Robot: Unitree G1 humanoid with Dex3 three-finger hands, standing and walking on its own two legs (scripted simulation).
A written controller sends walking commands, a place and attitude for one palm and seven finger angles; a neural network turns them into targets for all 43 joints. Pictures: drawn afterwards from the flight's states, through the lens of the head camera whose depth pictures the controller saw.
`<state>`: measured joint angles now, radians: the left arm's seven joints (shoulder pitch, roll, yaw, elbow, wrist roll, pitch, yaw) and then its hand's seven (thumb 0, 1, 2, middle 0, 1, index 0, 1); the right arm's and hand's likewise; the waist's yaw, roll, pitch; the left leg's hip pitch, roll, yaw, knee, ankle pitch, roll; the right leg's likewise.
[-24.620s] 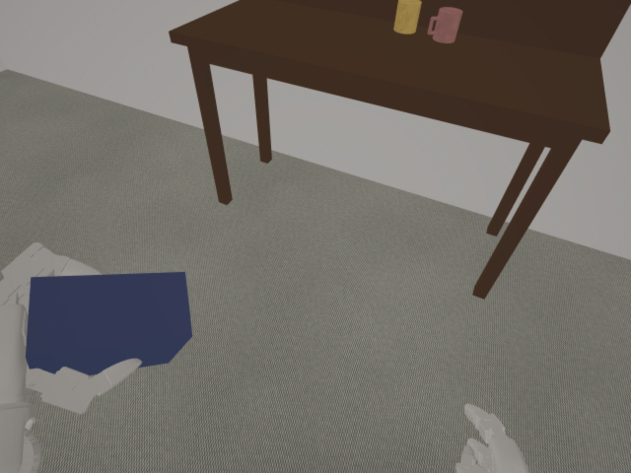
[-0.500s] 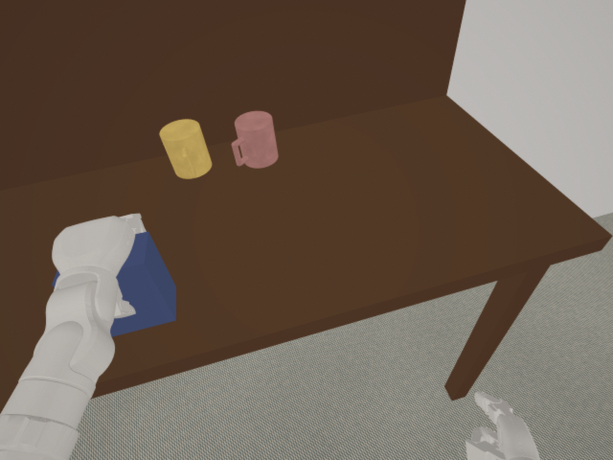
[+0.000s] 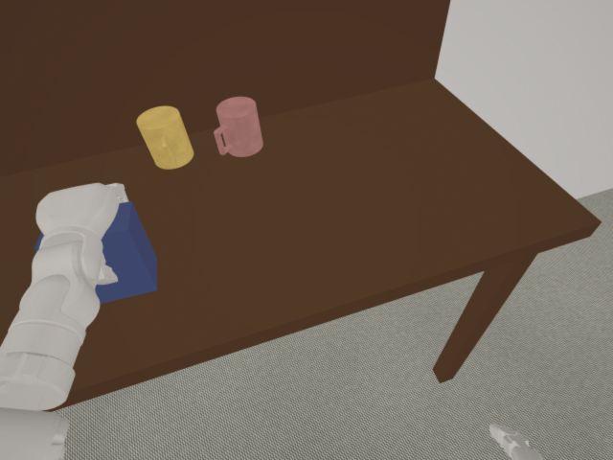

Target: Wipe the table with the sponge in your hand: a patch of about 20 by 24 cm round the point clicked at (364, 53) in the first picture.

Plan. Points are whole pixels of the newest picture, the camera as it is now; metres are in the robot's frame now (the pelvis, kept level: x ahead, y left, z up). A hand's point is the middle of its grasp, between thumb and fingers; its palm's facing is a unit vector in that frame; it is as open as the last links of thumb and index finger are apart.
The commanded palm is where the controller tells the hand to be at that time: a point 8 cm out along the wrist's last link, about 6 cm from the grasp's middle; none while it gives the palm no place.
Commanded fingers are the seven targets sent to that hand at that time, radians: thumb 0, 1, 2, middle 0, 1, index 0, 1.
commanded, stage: wipe forward along the first lane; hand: left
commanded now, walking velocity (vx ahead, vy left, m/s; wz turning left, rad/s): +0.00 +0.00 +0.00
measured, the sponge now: (110, 265) +0.35 +0.33 +0.05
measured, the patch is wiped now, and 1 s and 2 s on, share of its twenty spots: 0.20 0.55 0.70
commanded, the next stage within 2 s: slide across to the middle lane in 0.48 s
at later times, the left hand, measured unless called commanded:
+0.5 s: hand (93, 212) +0.41 +0.35 +0.10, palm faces -0.11 +0.01 -0.99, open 10.6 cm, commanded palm +0.40 +0.35 +0.14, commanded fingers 0.00 0.10 1.30 -1.20 -1.60 -1.20 -1.60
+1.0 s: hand (121, 198) +0.43 +0.32 +0.10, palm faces -0.04 -0.02 -1.00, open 10.6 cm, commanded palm +0.42 +0.30 +0.16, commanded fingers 0.00 0.10 1.30 -1.20 -1.60 -1.20 -1.60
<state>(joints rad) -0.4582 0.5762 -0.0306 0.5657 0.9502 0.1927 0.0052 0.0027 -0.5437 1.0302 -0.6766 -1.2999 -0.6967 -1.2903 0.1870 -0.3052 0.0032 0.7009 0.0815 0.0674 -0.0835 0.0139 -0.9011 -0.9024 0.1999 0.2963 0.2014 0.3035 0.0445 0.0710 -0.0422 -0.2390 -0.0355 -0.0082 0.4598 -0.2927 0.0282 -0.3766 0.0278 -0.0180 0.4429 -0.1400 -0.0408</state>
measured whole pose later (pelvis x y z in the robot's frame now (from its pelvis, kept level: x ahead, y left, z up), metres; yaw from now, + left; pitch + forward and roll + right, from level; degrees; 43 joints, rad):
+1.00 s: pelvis +0.04 +0.03 +0.00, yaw +1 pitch +6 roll -1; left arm -0.63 0.50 -0.14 0.67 0.96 0.26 0.03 0.00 -0.54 1.03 -0.68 -1.30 -0.69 -1.29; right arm 0.17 -0.27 0.01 0.72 0.08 0.10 -0.06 0.01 -0.90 -0.90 0.20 0.30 0.20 0.30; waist 0.03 0.07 -0.07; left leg -0.20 -0.06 -0.03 0.40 -0.30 0.07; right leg -0.33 0.00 -0.03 0.38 -0.16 0.00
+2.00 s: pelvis +0.03 +0.01 +0.00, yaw +0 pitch +2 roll +0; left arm -0.43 0.38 -0.22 0.38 0.96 0.48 0.06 0.00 -0.53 1.03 -0.66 -1.31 -0.68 -1.30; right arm 0.07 -0.28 0.04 0.66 0.09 0.15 -0.04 0.01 -0.90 -0.90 0.20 0.30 0.20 0.30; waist 0.06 0.08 -0.07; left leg -0.13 -0.04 -0.01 0.40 -0.31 0.04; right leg -0.29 0.03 -0.01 0.41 -0.17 -0.03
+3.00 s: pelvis +0.02 +0.01 +0.00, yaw -1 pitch -1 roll +0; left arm -0.09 0.32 -0.31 -0.08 0.99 0.61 0.07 -0.01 -0.52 1.03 -0.64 -1.32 -0.66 -1.31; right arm 0.01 -0.27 0.05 0.63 0.09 0.16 0.04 0.02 -0.90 -0.90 0.20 0.30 0.20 0.30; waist 0.10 0.11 -0.05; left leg -0.08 -0.04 0.02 0.44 -0.34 0.05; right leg -0.25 0.03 0.01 0.48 -0.20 -0.03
